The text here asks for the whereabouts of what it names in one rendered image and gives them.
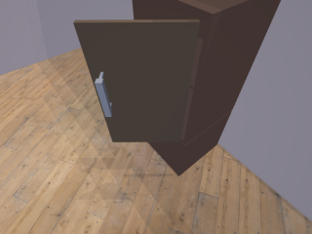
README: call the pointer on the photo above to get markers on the cupboard door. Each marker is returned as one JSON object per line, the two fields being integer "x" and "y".
{"x": 147, "y": 66}

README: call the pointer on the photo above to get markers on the handle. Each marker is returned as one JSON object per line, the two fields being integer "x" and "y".
{"x": 103, "y": 96}

